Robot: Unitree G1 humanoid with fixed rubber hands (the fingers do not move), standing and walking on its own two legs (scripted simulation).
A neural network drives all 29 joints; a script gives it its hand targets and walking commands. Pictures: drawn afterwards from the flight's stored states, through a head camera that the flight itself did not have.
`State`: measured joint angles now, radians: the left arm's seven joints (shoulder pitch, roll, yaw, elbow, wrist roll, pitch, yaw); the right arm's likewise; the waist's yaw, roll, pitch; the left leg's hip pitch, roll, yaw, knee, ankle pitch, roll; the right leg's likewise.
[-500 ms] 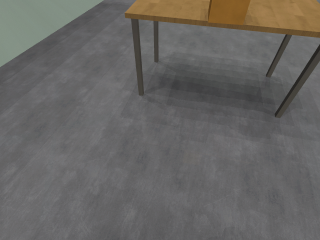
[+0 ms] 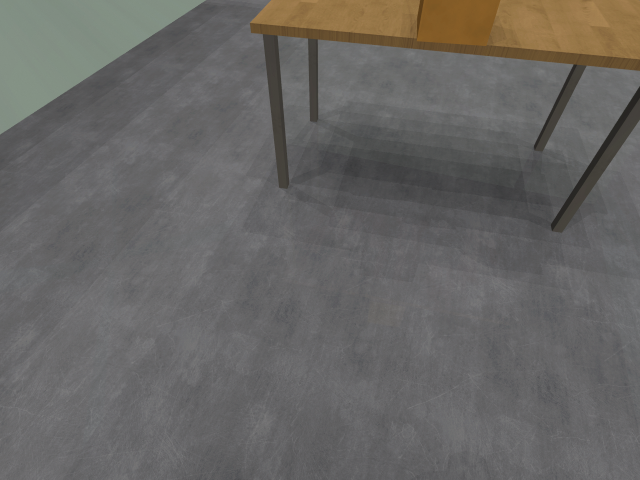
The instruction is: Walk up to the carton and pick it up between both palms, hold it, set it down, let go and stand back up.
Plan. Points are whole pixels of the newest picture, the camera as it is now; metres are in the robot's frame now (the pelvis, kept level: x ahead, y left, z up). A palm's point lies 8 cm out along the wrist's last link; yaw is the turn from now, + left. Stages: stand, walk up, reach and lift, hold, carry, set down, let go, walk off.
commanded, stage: stand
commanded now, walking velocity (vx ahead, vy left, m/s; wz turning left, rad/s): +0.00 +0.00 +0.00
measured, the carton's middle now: out of the picture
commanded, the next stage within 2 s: walk up in 1.02 s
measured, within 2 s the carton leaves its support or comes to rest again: neither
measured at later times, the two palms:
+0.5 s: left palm out of the picture -0.04 +0.22 -0.14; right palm out of the picture -0.06 -0.19 -0.15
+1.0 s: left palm out of the picture -0.04 +0.22 -0.15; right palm out of the picture -0.03 -0.18 -0.15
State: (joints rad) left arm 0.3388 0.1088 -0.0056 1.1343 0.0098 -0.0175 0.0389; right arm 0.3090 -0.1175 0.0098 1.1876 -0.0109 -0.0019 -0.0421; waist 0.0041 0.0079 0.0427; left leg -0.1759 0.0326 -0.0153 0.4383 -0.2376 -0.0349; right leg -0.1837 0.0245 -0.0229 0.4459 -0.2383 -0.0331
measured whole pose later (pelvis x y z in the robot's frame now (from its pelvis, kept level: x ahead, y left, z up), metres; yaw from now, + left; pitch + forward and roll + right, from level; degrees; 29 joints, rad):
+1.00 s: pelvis +0.01 +0.02 +0.00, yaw +0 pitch +0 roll +0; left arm 0.36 0.11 -0.01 1.14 0.01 -0.02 0.04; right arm 0.32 -0.11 0.00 1.17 -0.01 -0.01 -0.04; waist 0.00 0.00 0.02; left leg -0.19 0.01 0.00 0.44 -0.25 -0.01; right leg -0.19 0.00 -0.01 0.44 -0.24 -0.01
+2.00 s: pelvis +0.28 -0.20 -0.01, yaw -13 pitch +2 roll +3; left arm 0.60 0.10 0.03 1.11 0.01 -0.09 0.00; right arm 0.13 -0.23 -0.06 0.97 -0.02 -0.02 0.06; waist 0.07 0.03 0.01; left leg -0.74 0.08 0.12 1.07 -0.07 -0.01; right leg 0.08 -0.05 -0.07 0.30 -0.41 0.00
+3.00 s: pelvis +0.92 -0.30 +0.01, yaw -14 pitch -3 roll +2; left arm 0.51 0.17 0.04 1.10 0.02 -0.08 0.01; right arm 0.13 -0.27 -0.07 1.00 -0.01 -0.02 0.02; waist 0.05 0.05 0.06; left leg -0.55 0.08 0.02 0.94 -0.12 -0.04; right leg -0.05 -0.12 -0.16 0.37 -0.26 0.03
